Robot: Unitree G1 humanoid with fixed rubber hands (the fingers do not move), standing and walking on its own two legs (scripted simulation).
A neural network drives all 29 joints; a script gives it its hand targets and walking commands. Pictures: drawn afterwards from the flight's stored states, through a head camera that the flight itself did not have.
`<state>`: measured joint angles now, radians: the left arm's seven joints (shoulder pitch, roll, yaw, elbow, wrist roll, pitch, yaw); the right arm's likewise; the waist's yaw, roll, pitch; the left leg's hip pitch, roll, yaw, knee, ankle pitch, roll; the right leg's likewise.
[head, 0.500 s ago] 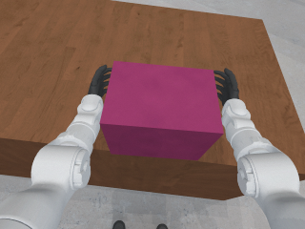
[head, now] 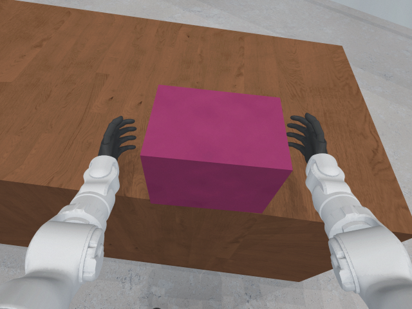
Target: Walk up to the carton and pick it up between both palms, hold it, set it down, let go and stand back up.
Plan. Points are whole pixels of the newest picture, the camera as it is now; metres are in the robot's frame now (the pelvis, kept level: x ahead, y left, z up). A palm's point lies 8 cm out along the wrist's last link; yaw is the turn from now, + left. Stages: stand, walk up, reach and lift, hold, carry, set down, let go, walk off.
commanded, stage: set down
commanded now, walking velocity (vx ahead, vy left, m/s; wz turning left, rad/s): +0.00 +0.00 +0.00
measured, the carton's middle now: (212, 152) +0.42 +0.00 +0.03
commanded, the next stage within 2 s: none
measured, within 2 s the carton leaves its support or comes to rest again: neither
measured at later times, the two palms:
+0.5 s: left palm (98, 167) +0.36 +0.22 +0.04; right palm (327, 175) +0.36 -0.23 +0.06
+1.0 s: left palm (76, 190) +0.29 +0.24 +0.06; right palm (345, 199) +0.30 -0.23 +0.08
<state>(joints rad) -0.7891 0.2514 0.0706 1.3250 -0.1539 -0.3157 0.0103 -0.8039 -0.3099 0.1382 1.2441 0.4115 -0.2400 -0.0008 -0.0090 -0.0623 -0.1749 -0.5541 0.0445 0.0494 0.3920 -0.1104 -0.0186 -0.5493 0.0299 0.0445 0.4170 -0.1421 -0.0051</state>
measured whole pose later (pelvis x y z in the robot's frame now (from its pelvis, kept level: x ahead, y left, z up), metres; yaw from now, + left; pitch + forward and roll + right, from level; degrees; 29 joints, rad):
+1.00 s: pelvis +0.01 +0.01 +0.01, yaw +0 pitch +1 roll +0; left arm -0.09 0.26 0.05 0.38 -0.19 0.04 0.06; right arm -0.17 -0.34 0.02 0.54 0.35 -0.08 0.06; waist -0.01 -0.03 -0.13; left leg -0.25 0.05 0.05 0.40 -0.17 -0.02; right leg -0.22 0.03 0.04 0.37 -0.18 -0.01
